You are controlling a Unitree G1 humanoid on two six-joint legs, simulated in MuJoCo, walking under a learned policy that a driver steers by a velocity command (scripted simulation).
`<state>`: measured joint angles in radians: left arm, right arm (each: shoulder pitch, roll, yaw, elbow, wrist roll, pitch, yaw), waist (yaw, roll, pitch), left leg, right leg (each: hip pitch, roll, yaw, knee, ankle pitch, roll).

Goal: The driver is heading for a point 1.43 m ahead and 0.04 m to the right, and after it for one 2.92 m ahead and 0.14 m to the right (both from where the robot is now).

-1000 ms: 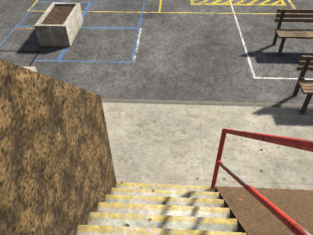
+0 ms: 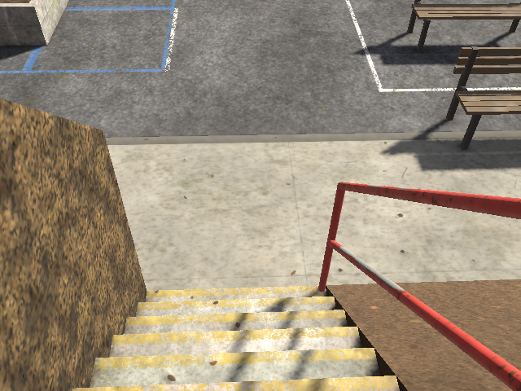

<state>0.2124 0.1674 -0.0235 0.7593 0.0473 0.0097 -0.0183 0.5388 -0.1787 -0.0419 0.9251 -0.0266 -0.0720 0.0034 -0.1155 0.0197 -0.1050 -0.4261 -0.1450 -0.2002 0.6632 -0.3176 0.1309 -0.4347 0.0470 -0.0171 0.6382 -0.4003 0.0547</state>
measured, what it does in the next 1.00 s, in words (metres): goes down: left foot 0.22 m lower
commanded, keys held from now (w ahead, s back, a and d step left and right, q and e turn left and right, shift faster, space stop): w+q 0.08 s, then w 0.54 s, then w+e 0.12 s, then e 0.26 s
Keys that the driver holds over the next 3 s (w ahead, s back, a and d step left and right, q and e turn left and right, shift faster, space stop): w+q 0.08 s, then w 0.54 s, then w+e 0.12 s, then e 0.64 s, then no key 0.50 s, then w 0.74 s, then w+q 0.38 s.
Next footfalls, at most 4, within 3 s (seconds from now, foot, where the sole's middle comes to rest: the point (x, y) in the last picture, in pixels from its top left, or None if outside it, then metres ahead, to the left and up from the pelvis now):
0.64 left None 0.29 0.15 -0.98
1.12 right None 0.51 -0.06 -1.19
1.64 left None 0.74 0.17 -1.41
1.92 right None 0.63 -0.06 -1.20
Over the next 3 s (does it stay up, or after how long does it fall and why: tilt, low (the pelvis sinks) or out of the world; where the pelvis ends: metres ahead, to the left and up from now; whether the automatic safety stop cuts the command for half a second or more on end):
stays up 0.94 0.02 -0.84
